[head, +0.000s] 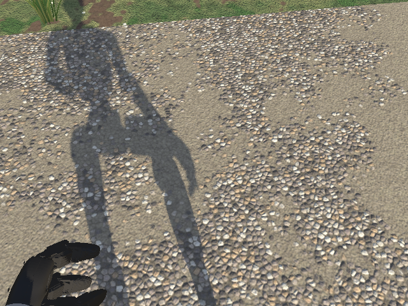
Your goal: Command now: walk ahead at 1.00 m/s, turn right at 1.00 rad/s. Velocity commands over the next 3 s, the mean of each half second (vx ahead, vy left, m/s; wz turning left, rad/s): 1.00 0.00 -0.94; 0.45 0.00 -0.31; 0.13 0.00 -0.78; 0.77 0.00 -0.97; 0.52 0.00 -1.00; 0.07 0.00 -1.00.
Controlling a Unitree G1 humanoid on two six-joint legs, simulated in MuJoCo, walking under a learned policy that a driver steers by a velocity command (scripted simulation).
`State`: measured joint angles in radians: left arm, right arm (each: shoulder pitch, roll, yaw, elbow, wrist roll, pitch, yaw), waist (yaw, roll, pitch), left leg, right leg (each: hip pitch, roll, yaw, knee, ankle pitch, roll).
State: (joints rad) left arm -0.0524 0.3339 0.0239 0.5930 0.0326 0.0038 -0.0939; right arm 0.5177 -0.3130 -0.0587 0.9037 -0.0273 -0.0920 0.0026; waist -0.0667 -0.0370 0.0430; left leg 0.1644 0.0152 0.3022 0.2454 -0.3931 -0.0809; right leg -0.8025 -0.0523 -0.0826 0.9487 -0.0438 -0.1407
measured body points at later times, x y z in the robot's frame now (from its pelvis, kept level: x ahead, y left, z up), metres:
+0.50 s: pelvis +0.50 -0.04 -0.01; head +0.53 -0.05 +0.44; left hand +0.59 +0.25 -0.12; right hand +0.64 -0.35 -0.05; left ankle +0.71 +0.03 -0.71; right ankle +0.27 -0.02 -0.72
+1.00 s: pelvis +0.80 -0.17 +0.00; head +0.83 -0.21 +0.45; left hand +1.12 -0.10 -0.08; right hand +0.71 -0.46 -0.12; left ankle +0.77 +0.01 -0.63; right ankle +0.85 -0.30 -0.72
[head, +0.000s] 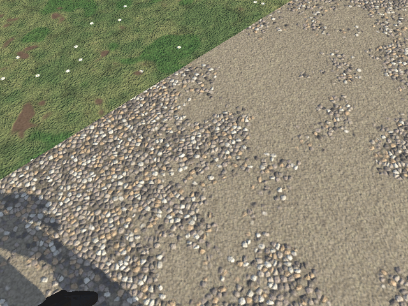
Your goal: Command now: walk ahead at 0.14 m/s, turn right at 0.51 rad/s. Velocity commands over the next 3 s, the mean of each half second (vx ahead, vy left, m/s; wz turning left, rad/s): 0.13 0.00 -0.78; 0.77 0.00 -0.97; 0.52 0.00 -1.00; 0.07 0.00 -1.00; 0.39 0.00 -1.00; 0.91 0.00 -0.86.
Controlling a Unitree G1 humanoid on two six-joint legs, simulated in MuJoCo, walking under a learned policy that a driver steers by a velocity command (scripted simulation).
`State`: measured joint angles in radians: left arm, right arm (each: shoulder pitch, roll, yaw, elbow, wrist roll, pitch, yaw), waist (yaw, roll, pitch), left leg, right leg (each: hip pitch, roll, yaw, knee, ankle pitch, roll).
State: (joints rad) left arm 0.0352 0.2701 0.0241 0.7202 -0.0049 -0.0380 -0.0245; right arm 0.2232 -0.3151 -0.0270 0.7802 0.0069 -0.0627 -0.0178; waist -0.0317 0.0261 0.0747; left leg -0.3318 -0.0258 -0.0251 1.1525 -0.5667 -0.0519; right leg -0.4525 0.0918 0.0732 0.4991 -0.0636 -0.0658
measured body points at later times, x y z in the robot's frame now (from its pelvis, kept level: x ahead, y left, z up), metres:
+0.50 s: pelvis +0.08 +0.06 +0.02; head +0.10 +0.05 +0.47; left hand +0.32 +0.29 -0.07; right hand +0.10 -0.26 -0.07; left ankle +0.13 +0.16 -0.73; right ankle +0.03 -0.08 -0.62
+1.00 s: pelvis +0.18 -0.18 +0.00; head +0.17 -0.22 +0.45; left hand +0.45 -0.08 -0.09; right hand +0.05 -0.45 -0.11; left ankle +0.31 -0.05 -0.64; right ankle +0.11 -0.18 -0.73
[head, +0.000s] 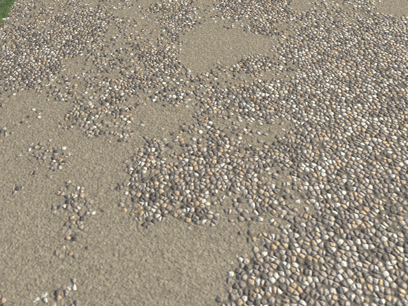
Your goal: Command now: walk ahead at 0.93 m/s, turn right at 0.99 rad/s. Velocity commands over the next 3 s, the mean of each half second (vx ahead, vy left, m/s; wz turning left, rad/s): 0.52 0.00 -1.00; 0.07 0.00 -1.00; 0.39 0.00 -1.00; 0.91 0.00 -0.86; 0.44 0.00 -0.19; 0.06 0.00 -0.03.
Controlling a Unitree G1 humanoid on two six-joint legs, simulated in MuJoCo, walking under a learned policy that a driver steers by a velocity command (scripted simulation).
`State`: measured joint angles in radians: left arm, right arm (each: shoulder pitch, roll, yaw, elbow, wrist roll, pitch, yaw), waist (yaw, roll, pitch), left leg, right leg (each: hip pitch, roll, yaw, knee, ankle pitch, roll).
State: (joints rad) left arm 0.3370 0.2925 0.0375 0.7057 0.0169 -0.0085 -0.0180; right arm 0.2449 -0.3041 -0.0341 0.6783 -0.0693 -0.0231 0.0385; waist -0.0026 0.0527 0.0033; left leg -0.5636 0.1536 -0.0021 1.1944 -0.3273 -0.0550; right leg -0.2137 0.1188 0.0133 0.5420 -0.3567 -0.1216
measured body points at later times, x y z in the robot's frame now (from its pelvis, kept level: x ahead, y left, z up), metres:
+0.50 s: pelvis +0.34 -0.02 +0.01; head +0.38 -0.08 +0.45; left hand +0.65 +0.15 -0.06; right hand +0.34 -0.35 -0.10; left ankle +0.44 +0.05 -0.73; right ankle +0.32 -0.14 -0.66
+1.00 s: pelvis +0.44 -0.10 +0.01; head +0.45 -0.17 +0.45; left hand +0.78 -0.09 -0.06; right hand +0.34 -0.44 -0.09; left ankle +0.62 -0.06 -0.69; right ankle +0.41 -0.20 -0.73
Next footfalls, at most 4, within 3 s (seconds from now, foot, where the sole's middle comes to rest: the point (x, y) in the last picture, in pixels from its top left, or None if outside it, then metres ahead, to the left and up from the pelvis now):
0.26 left None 0.48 0.04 -0.77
0.68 right None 0.44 -0.23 -0.77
1.12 left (265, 263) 0.63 -0.13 -0.77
1.64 right None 0.33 -0.40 -0.77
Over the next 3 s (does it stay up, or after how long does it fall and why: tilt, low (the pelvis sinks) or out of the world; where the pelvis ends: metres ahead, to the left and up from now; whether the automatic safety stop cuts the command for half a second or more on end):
stays up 0.15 -1.01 0.00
